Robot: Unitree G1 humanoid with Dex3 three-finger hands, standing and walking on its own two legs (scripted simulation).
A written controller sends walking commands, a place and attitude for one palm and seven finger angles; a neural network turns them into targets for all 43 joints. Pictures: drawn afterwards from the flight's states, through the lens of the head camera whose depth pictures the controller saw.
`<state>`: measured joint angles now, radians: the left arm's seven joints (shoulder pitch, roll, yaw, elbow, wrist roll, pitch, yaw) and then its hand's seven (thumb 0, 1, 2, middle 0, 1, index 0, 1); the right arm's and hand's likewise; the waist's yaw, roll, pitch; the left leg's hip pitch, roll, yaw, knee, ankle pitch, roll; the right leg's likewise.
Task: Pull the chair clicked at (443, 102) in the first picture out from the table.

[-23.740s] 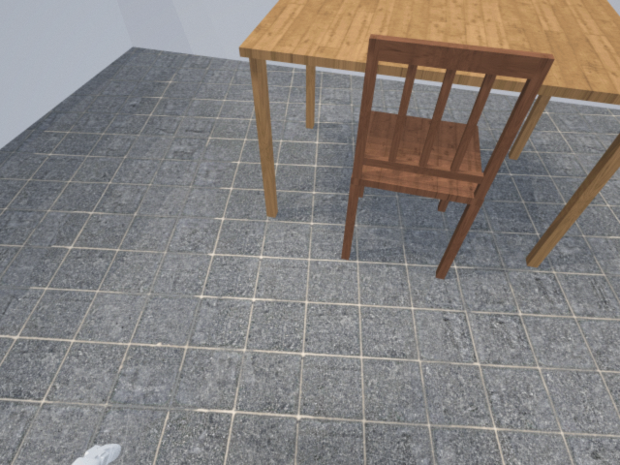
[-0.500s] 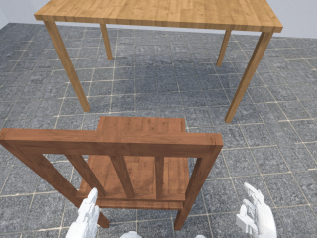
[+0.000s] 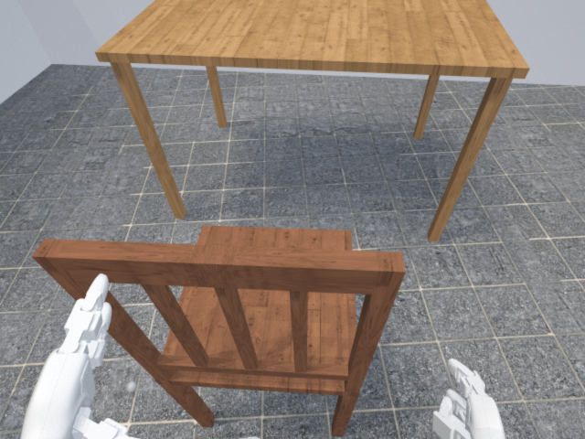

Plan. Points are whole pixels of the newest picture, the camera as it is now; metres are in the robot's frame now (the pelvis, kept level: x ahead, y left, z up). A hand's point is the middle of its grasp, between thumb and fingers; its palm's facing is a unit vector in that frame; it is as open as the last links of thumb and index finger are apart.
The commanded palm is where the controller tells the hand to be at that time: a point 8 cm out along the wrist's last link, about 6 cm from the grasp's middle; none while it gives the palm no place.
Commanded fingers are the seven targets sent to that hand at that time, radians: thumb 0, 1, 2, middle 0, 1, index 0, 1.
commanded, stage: draw the hand back to the body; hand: left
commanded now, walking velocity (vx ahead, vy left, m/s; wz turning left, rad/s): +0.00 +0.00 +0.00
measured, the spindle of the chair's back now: (240, 330) +0.28 +0.12 -0.04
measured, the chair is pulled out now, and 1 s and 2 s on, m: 0.62 0.62 0.62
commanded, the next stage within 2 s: step back with the hand held close in 0.98 s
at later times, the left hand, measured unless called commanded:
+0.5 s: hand (38, 297) +0.20 +0.25 +0.20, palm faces +0.46 -0.76 -0.46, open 10.5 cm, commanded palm +0.16 +0.29 +0.22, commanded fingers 0.00 0.75 0.83 -0.18 -0.27 -0.18 -0.27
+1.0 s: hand (43, 260) +0.23 +0.25 +0.22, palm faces +0.46 -0.75 -0.47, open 7.4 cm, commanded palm +0.18 +0.29 +0.23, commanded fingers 0.00 0.90 0.90 -0.20 -0.30 -0.20 -0.30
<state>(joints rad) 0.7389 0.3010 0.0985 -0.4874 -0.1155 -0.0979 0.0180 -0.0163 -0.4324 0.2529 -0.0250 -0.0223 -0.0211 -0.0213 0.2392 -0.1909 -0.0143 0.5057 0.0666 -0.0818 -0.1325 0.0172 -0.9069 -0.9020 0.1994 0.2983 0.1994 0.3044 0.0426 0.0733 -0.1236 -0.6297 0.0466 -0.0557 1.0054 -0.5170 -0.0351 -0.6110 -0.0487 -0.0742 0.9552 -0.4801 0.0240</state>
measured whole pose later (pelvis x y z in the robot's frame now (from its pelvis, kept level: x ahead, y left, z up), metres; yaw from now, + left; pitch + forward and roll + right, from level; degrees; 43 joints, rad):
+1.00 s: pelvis +0.03 -0.01 +0.06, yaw -1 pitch -2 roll +0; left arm 0.50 0.36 0.34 -0.45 -0.06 -0.02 0.16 0.01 0.89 0.89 -0.22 -0.30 -0.21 -0.30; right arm 0.16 -0.24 -0.03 0.69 0.04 -0.10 -0.10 0.02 -0.91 -0.90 0.20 0.30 0.20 0.30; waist 0.06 0.09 0.03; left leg -0.12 0.06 -0.01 0.50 -0.33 -0.04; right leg -0.13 -0.03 -0.06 0.49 -0.31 0.02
